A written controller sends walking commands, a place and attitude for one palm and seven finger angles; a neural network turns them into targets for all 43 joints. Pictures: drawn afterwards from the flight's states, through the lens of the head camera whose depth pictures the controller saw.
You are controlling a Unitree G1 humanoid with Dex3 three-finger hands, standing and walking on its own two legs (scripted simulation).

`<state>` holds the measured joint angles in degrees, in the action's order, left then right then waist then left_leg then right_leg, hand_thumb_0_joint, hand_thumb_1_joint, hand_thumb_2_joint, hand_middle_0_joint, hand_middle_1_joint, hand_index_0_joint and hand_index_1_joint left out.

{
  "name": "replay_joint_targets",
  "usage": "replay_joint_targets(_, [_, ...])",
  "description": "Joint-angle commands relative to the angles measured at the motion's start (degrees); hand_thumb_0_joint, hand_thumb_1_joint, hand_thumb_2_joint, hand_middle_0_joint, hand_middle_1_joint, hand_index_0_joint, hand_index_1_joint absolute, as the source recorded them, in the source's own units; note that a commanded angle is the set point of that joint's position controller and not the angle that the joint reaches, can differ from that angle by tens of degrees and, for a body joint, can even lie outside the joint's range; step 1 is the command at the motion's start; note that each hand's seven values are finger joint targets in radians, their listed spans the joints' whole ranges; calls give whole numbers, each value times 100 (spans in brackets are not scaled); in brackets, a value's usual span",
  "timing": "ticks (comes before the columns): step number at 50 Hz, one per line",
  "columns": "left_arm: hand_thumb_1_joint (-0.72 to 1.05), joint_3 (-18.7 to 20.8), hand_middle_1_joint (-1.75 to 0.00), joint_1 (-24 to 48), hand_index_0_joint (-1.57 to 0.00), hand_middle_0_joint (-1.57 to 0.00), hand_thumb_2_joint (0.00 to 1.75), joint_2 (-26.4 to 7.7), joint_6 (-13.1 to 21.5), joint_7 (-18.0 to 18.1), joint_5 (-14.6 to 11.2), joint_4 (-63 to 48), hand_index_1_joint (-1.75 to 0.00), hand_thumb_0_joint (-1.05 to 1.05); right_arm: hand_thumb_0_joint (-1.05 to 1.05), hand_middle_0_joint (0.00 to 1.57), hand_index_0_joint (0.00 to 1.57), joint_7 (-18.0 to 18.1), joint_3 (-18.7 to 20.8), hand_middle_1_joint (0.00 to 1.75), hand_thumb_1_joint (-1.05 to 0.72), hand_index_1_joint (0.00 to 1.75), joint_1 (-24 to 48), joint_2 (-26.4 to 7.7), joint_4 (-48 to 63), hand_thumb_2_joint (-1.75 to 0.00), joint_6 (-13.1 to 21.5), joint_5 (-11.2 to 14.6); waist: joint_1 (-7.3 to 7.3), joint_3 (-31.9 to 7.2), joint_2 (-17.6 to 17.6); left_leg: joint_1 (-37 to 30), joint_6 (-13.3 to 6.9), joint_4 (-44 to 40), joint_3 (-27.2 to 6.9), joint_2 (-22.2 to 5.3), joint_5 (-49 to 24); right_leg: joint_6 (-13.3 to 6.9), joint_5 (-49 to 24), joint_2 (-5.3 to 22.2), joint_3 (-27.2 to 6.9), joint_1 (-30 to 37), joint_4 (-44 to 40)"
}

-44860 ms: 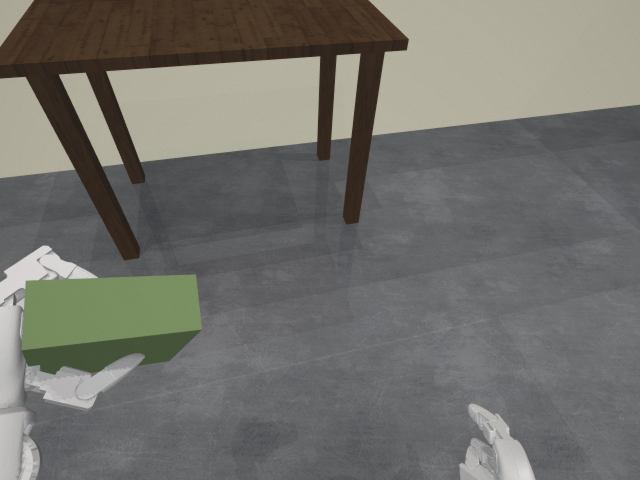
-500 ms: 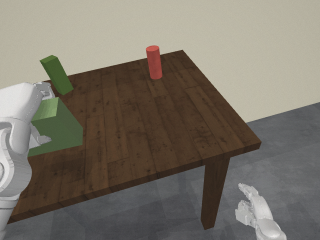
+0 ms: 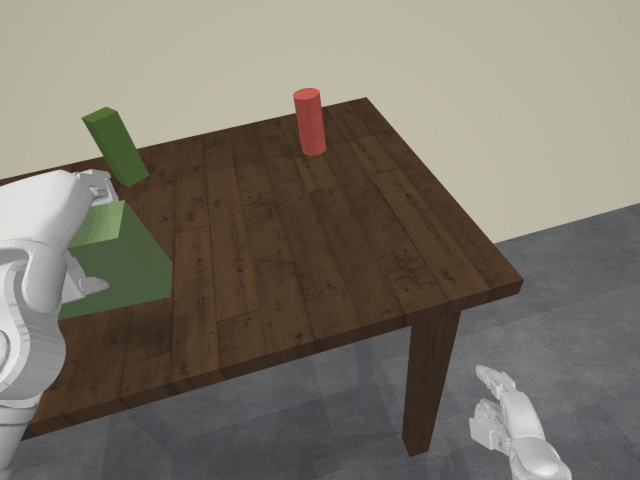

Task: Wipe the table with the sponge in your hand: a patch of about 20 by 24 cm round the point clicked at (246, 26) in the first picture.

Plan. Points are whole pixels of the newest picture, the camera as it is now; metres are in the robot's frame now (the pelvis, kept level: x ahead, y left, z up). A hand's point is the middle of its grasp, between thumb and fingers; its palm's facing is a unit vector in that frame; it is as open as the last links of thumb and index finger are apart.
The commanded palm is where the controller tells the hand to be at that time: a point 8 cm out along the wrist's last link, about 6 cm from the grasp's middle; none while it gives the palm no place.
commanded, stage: bring the sponge back beside the body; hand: left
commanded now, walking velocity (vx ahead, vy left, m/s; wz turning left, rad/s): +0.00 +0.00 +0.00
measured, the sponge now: (98, 274) +0.26 +0.32 +0.17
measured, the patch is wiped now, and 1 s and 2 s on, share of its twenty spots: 1.00 1.00 1.00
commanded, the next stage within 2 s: step back with the hand held close in 1.36 s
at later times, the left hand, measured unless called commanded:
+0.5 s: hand (78, 266) +0.23 +0.30 +0.21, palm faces +0.20 -0.06 -0.98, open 9.4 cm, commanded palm +0.18 +0.30 +0.28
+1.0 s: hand (83, 287) +0.21 +0.28 +0.20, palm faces +0.23 -0.11 -0.97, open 9.4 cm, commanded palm +0.16 +0.29 +0.27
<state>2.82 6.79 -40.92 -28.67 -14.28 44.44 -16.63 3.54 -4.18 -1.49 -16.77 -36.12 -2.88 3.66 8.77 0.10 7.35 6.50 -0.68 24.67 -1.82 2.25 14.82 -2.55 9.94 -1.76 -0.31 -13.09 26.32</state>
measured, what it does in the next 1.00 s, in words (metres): stands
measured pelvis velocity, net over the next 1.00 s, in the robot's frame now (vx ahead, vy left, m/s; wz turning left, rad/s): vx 0.00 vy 0.00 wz -0.03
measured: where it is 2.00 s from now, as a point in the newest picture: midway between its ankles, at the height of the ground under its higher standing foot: outside the picture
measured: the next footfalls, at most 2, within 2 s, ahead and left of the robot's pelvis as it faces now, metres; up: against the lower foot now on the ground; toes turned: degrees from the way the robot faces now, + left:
none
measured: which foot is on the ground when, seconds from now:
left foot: down 0.00-1.00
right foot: down 0.00-1.00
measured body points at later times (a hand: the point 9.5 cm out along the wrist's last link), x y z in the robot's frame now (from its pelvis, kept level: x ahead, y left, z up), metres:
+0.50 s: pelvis +0.00 +0.00 +0.00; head -0.02 -0.05 +0.45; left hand +0.22 +0.29 +0.26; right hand +0.27 -0.18 -0.07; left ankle -0.01 +0.12 -0.74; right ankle +0.05 -0.09 -0.74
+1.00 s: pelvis +0.00 +0.00 +0.00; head -0.03 -0.05 +0.45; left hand +0.20 +0.28 +0.25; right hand +0.27 -0.18 -0.06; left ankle -0.01 +0.12 -0.74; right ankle +0.05 -0.09 -0.74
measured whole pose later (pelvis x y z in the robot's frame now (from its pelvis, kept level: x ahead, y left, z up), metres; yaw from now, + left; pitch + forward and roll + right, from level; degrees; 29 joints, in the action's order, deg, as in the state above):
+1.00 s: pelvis +0.00 +0.00 +0.00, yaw -2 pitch -5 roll +1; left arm 3.5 -8.7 -37.4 -30.9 -8.3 42.1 -31.5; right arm 2.8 -4.5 -0.8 -15.7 -34.9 -3.1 3.1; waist 9.8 0.2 6.8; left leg 4.1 -0.9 25.0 -0.5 1.7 15.8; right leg -2.3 10.0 -2.6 -1.7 -10.8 26.0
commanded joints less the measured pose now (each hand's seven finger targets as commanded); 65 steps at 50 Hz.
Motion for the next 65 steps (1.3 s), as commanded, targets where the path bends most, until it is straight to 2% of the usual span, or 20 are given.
replay_joint_targets(1, [10, 1045, -160, 1605, -120, -120, 130, -1628, 1, 304, 211, -753, -160, 0, 0, 20, 20, 61, 185, 30, -90, 30, 1262, -494, 1049, -90, 306, -36, 22, -1030, -450, 522, -119, -374, -109, -33, -811, -122, -38, 211, -460, 1007, -454])
replay_joint_targets(2, [10, 1081, -160, 1675, -120, -120, 130, -1664, -11, 313, 271, -908, -160, 0, 0, 20, 20, 57, 161, 30, -90, 30, 1514, -465, 1133, -90, 368, 33, 17, -1065, -380, 484, -121, -362, -209, -35, -760, -200, 130, 120, -761, 944, -481])
replay_joint_targets(6, [10, 1175, -160, 1620, -120, -120, 130, -1782, 29, 381, 273, -944, -160, 0, 0, 20, 20, 63, 191, 30, -90, 30, 1292, -485, 1039, -90, 322, -59, 74, -1235, -280, 489, -113, -343, -126, -3, -895, -161, -100, 205, -550, 1144, -393])
replay_joint_targets(7, [10, 1152, -160, 1611, -120, -120, 130, -1728, 14, 389, 285, -1297, -160, 0, 0, 20, 20, 47, 160, 30, -90, 30, 1587, -441, 1170, -90, 389, 9, 82, -1357, -62, 395, -118, -332, -214, 6, -927, -232, -78, 121, -809, 1151, -388])
replay_joint_targets(8, [10, 1198, -160, 1575, -120, -120, 130, -1748, 7, 435, 277, -1238, -160, 0, 0, 20, 20, 51, 177, 30, -90, 30, 1322, -456, 1081, -90, 379, -79, 115, -1529, -125, 435, -117, -298, -128, -3, -1100, -193, -286, 225, -544, 1322, -280])
replay_joint_targets(11, [10, 1143, -160, 1113, -120, -120, 130, -1554, 11, 424, 166, -1334, -160, 0, 0, 20, 20, 13, 184, 30, -90, 30, 1339, -429, 1081, -90, 345, -74, 114, -1280, -255, 442, -109, -319, -118, -15, -1157, -160, -477, 200, -495, 1246, -325])
replay_joint_targets(12, [10, 1182, -160, 1093, -120, -120, 130, -1539, -17, 430, 171, -1504, -160, 0, 0, 20, 20, 0, 161, 30, -90, 30, 1589, -397, 1167, -90, 403, 4, 93, -1266, -192, 396, -110, -321, -208, -26, -1103, -220, -327, 101, -765, 1156, -370])
replay_joint_targets(16, [10, 1164, -160, 905, -120, -120, 130, -1479, -29, 485, 102, -1273, -160, 0, 0, 20, 20, 19, 185, 30, -90, 30, 1334, -452, 1059, -90, 319, -57, 78, -900, -430, 516, -100, -402, -127, -68, -834, -127, -61, 163, -465, 990, -442])
replay_joint_targets(17, [10, 1128, -160, 926, -120, -120, 130, -1408, -58, 488, 133, -1438, -160, 0, 0, 20, 20, 20, 154, 30, -90, 30, 1610, -413, 1168, -90, 379, 30, 63, -880, -356, 463, -107, -381, -217, -67, -786, -195, 110, 70, -753, 880, -489])
replay_joint_targets(23, [10, 1154, -160, 831, -120, -120, 130, -1411, -73, 618, 125, -1741, -160, 0, 0, 20, 20, 30, 165, 30, -90, 30, 1368, -419, 1143, -90, 373, -69, 117, -1202, -230, 405, -113, -360, -134, -48, -1009, -170, -170, 153, -535, 1176, -365])
replay_joint_targets(26, [10, 1128, -160, 620, -120, -120, 130, -1355, -73, 625, 103, -1690, -160, 0, 0, 20, 20, 30, 173, 30, -90, 30, 1390, -426, 1115, -90, 330, -72, 100, -1015, -385, 403, -110, -376, -129, -55, -940, -146, -147, 134, -544, 1086, -433])
replay_joint_targets(27, [10, 1179, -160, 567, -120, -120, 130, -1358, -113, 630, 128, -1858, -160, 0, 0, 20, 20, 25, 145, 30, -90, 30, 1654, -383, 1223, -90, 396, -9, 108, -1043, -300, 364, -111, -364, -205, -60, -888, -216, -35, 58, -844, 1048, -460])
replay_joint_targets(36, [10, 1082, -160, 203, -120, -120, 130, -1191, -121, 712, 30, -2029, -160, 0, 0, 20, 20, 4, 163, 30, -90, 30, 1461, -401, 1154, -90, 316, -81, 110, -920, -221, 378, -107, -374, -114, -63, -939, -144, -148, 117, -582, 1086, -443])
replay_joint_targets(37, [10, 1123, -160, 206, -120, -120, 130, -1174, -152, 719, 55, -2227, -160, 0, 0, 20, 20, 1, 142, 30, -90, 30, 1703, -351, 1259, -90, 381, -6, 100, -966, -164, 328, -111, -352, -184, -65, -891, -203, -18, 32, -872, 1044, -471])
replay_joint_targets(38, [10, 1121, -160, 240, -120, -120, 130, -1213, -148, 758, 60, -2189, -160, 0, 0, 20, 20, -3, 150, 30, -90, 30, 1452, -389, 1181, -90, 358, -83, 119, -1061, -137, 362, -114, -351, -124, -68, -990, -167, -128, 115, -613, 1144, -403])
replay_joint_targets(42, [10, 1158, -160, -15, -120, -120, 130, -1156, -155, 790, 58, -2505, -160, 0, 0, 20, 20, -21, 146, 30, -90, 30, 1700, -348, 1296, -90, 370, -18, 116, -1023, -131, 279, -118, -358, -188, -70, -977, -205, -112, 5, -860, 1103, -436])
replay_joint_targets(46, [10, 1139, -160, -322, -120, -120, 130, -1050, -162, 847, -22, -2293, -160, 0, 0, 20, 20, -32, 177, 30, -90, 30, 1430, -385, 1190, -90, 270, -82, 115, -734, -446, 376, -104, -365, -99, -92, -978, -129, -147, 76, -613, 1040, -469])
replay_joint_targets(52, [10, 1125, -160, -214, -120, -120, 130, -1012, -208, 913, 18, -2556, -160, 0, 0, 20, 20, -31, 148, 30, -90, 30, 1680, -345, 1298, -90, 326, -10, 74, -784, -271, 275, -114, -387, -164, -91, -853, -178, 89, -34, -872, 971, -538])
replay_joint_targets(62, [10, 1011, -160, -106, -120, -120, 130, -928, -252, 909, 28, -2626, -160, 0, 0, 20, 20, -29, 134, 30, -90, 30, 1729, -334, 1303, -90, 340, 5, 76, -815, -55, 242, -120, -464, -165, -85, -866, -181, 63, -52, -802, 1039, -528])
replay_joint_targets(65, [10, 1022, -160, -293, -120, -120, 130, -923, -247, 923, 13, -2377, -160, 0, 0, 20, 20, -34, 172, 30, -90, 30, 1449, -384, 1174, -90, 282, -71, 99, -721, -276, 313, -117, -475, -115, -87, -999, -143, -158, 8, -560, 1094, -482])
